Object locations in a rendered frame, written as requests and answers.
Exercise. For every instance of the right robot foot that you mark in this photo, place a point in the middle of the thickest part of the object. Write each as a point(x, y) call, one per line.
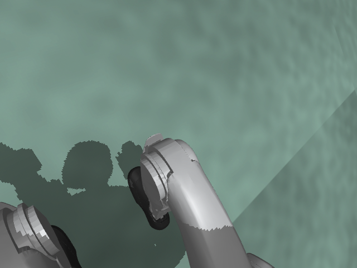
point(136, 187)

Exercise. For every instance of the left robot foot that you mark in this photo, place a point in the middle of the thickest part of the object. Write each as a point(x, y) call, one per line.
point(67, 246)

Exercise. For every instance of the right robot hand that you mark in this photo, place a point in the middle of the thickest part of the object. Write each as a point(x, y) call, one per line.
point(257, 262)

